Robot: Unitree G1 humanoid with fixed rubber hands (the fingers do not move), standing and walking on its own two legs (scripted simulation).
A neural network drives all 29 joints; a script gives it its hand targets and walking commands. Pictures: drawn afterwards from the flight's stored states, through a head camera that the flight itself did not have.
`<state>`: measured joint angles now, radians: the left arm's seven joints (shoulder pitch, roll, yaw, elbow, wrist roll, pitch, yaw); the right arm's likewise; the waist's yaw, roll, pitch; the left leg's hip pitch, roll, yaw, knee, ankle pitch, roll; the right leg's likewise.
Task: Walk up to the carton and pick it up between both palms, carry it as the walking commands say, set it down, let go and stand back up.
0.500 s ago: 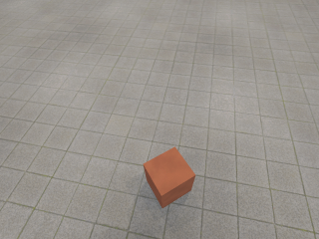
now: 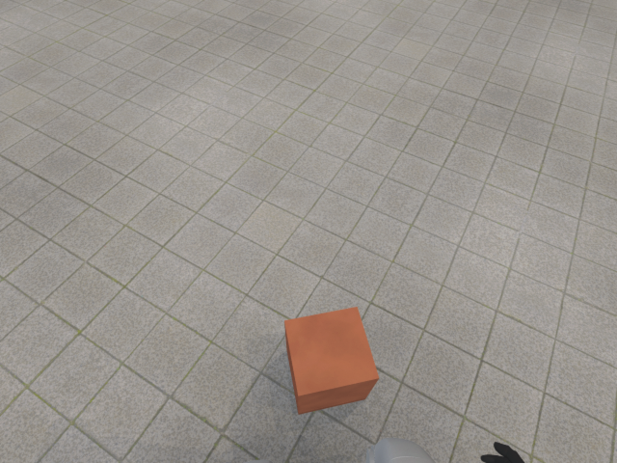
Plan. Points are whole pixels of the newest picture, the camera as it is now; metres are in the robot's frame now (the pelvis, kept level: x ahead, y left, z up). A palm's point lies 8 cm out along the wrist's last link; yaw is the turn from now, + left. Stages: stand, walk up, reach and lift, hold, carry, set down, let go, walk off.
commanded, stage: walk up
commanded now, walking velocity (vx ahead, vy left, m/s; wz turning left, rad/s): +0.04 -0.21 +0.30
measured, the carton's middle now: (326, 362) +0.42 -0.03 -0.65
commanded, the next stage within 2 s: none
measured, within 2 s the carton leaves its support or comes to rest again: neither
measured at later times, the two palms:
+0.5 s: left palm out of the picture -0.01 +0.19 -0.08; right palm (577, 458) +0.14 -0.35 -0.14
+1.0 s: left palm out of the picture +0.03 +0.19 -0.13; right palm (531, 452) +0.15 -0.28 -0.12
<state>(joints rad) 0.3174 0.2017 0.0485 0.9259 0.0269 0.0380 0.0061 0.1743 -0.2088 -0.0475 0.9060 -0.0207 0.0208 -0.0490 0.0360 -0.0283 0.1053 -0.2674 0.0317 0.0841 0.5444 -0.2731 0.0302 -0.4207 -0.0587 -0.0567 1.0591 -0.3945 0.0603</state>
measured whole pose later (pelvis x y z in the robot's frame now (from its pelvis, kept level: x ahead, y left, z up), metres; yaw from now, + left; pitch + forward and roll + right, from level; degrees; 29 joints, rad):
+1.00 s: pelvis +0.03 -0.05 +0.01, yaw +7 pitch -2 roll +1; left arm 0.24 0.21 0.02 1.03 0.01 0.01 0.02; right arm 0.15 -0.20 -0.02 1.00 -0.01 0.00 -0.02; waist 0.01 -0.01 0.05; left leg -0.14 0.03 0.07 0.42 -0.24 -0.01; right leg -0.16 -0.02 -0.04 0.45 -0.25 -0.01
